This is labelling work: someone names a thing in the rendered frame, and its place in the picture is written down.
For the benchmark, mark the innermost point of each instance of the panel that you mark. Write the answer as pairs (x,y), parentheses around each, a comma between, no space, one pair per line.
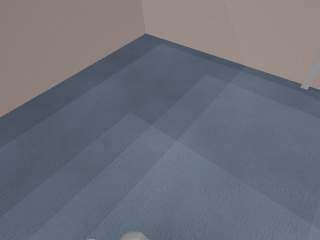
(312,74)

